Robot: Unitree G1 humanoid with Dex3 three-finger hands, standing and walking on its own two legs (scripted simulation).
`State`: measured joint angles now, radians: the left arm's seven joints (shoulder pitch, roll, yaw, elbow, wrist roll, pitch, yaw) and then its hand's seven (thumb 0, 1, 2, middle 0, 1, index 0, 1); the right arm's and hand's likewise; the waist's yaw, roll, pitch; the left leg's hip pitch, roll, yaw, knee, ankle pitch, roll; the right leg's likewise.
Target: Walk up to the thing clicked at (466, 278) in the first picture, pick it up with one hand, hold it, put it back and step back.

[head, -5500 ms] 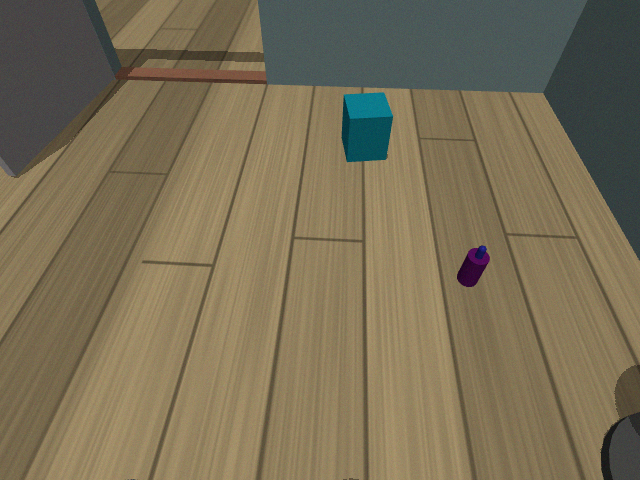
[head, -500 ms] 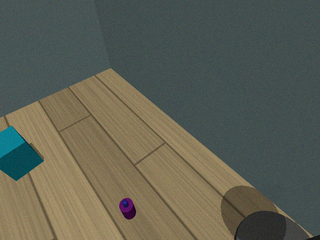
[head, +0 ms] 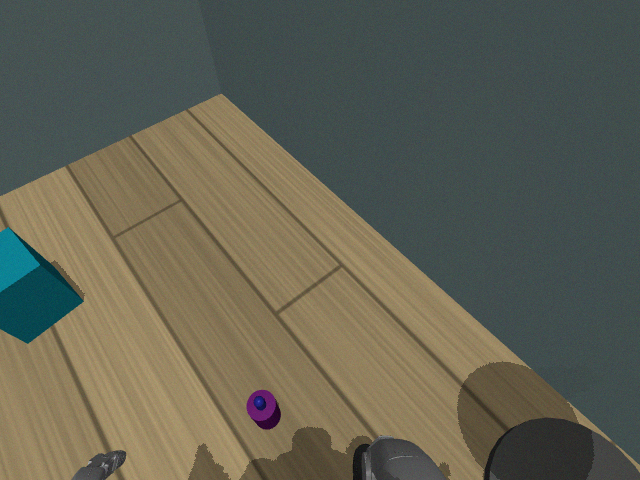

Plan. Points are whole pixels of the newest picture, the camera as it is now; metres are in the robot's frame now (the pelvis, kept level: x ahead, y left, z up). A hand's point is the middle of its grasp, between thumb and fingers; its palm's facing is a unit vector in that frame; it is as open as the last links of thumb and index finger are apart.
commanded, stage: walk up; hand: left
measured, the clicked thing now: (263, 408) +0.31 +0.17 -0.66
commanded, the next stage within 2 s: none
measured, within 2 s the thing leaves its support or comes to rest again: neither
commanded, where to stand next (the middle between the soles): -0.01 -0.01 m, yaw -2 degrees
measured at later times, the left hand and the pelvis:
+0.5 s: hand out of the picture +0.06 +0.29 -0.17, palm faces -0.07 -0.95 -0.30, open 7.4 cm; pelvis -0.06 +0.02 +0.01, yaw -2 degrees
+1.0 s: hand out of the picture +0.01 +0.23 -0.10, palm faces -0.05 -0.90 -0.44, open 7.4 cm; pelvis -0.06 -0.04 +0.02, yaw -4 degrees
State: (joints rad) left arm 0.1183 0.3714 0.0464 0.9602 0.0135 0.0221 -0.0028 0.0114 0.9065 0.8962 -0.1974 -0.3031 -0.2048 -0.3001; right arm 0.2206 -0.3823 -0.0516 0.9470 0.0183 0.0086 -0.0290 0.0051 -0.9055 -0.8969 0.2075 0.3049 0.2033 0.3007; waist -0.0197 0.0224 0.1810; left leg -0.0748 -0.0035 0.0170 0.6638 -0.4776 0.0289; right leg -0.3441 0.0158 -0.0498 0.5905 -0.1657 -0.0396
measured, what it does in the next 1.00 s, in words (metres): steps on the spot: left foot, then right foot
